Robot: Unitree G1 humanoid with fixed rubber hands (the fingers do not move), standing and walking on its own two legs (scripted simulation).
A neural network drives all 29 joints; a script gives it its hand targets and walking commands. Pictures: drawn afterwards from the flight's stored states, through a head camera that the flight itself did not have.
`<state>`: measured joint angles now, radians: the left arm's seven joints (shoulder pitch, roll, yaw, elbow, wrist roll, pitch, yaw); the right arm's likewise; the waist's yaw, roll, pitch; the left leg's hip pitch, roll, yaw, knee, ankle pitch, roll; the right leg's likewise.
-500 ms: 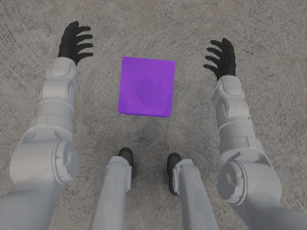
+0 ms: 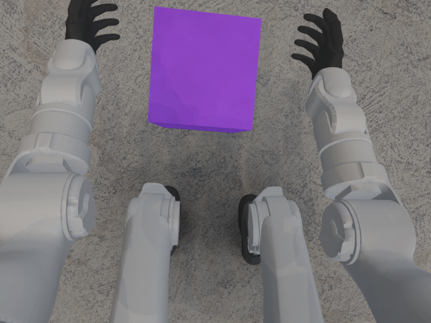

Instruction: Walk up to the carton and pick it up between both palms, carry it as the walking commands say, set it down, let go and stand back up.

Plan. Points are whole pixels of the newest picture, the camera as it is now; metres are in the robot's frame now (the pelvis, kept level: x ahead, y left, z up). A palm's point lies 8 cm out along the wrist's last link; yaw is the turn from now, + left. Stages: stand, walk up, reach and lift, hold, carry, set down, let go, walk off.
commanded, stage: reach and lift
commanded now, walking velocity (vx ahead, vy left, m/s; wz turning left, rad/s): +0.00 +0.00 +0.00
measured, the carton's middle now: (202, 84) +0.52 +0.05 -0.35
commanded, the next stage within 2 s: none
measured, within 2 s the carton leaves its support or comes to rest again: leaves its support in 1.98 s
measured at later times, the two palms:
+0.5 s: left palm (117, 70) +0.51 +0.22 -0.28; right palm (289, 87) +0.51 -0.14 -0.27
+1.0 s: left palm (119, 70) +0.51 +0.22 -0.28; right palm (284, 86) +0.51 -0.13 -0.28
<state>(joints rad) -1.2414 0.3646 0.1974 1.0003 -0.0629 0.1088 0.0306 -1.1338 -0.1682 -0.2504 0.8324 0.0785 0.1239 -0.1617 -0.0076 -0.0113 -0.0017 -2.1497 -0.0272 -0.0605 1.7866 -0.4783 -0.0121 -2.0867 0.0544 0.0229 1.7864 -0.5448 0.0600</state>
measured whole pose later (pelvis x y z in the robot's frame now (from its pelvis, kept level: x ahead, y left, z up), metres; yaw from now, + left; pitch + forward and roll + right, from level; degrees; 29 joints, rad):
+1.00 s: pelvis -0.02 -0.01 -0.10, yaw +0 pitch +38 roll -3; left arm -1.45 0.43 0.04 1.22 -0.23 0.01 0.06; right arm -1.37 -0.22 -0.09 1.06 0.22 0.03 -0.18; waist 0.01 -0.03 0.32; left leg -2.30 -0.01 -0.06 2.15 -0.52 -0.02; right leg -2.25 0.07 0.01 2.16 -0.59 0.06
